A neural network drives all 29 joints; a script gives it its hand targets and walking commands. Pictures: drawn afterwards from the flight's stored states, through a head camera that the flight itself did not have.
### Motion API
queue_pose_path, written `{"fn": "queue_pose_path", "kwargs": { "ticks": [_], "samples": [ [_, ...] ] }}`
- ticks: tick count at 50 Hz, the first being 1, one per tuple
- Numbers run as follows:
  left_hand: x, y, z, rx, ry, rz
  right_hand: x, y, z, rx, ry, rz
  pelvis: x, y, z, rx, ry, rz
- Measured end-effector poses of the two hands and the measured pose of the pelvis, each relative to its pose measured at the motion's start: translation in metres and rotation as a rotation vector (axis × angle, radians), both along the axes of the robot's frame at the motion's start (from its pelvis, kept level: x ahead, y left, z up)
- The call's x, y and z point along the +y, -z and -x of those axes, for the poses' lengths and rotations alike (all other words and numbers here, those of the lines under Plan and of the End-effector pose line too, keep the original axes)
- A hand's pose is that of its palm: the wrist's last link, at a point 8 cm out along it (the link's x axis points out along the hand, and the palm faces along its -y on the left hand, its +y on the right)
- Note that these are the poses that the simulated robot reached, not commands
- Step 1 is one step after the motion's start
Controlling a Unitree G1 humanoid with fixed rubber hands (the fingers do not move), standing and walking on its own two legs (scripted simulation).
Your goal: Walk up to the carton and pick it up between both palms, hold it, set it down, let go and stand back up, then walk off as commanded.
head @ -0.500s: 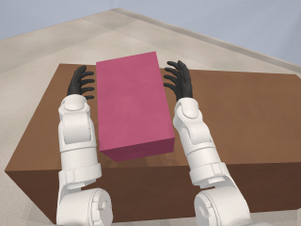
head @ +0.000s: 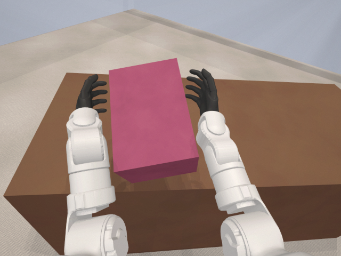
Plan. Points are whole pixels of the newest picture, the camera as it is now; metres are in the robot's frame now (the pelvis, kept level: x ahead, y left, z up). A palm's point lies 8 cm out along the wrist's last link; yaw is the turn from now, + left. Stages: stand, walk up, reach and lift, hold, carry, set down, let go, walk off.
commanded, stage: hold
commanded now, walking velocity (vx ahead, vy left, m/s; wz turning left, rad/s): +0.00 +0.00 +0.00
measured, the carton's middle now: (153, 122) +0.39 +0.00 +0.11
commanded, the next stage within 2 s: none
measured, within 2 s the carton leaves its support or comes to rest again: neither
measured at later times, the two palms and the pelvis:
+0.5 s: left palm (87, 109) +0.35 +0.15 +0.19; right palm (208, 107) +0.35 -0.11 +0.20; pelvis -0.01 +0.00 +0.00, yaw +0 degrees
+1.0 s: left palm (85, 114) +0.34 +0.15 +0.18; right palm (207, 111) +0.34 -0.11 +0.19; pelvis +0.00 +0.01 +0.00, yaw +0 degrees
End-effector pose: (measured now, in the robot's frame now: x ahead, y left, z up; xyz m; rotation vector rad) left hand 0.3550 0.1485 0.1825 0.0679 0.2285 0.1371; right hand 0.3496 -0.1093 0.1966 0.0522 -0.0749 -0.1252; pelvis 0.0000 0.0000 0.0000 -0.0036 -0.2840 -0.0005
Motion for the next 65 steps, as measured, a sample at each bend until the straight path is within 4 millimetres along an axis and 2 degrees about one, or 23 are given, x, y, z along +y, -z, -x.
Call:
{"fn": "queue_pose_path", "kwargs": {
  "ticks": [5, 16, 26, 41, 47, 53, 59, 65],
  "samples": [
    [-0.002, 0.000, -0.001, 0.008, 0.011, -0.006, -0.003, 0.008, 0.001, 0.013, 0.010, -0.021, 0.002, -0.001, 0.001, 0.009, 0.001, -0.001],
    [-0.003, 0.003, 0.006, 0.007, 0.014, 0.006, -0.003, 0.006, 0.008, 0.011, 0.013, -0.010, 0.002, 0.000, 0.004, -0.002, 0.003, -0.001],
    [-0.002, -0.006, 0.002, 0.004, 0.006, -0.006, -0.003, 0.002, 0.000, 0.012, 0.006, -0.009, 0.004, 0.000, 0.008, 0.014, 0.000, -0.002],
    [0.003, 0.007, -0.003, 0.001, 0.005, 0.013, 0.004, 0.005, -0.002, 0.006, 0.015, -0.006, 0.004, -0.001, -0.002, 0.009, -0.001, 0.001],
    [0.003, 0.007, 0.005, -0.008, 0.004, 0.018, 0.003, 0.006, 0.005, -0.001, 0.013, -0.011, 0.005, 0.000, -0.004, -0.001, 0.003, 0.004],
    [-0.001, -0.004, 0.012, -0.027, 0.007, -0.013, -0.001, 0.002, 0.012, -0.015, 0.020, -0.029, 0.006, 0.001, 0.002, -0.022, 0.003, 0.005],
    [-0.007, -0.002, 0.011, 0.020, 0.034, -0.005, -0.008, 0.010, 0.010, 0.031, 0.026, -0.017, 0.007, 0.001, 0.011, -0.011, 0.003, -0.001],
    [-0.007, -0.003, 0.009, 0.001, 0.017, 0.003, -0.008, 0.005, 0.006, 0.009, 0.019, -0.006, 0.005, 0.000, 0.014, 0.014, 0.004, -0.003]
  ]
}}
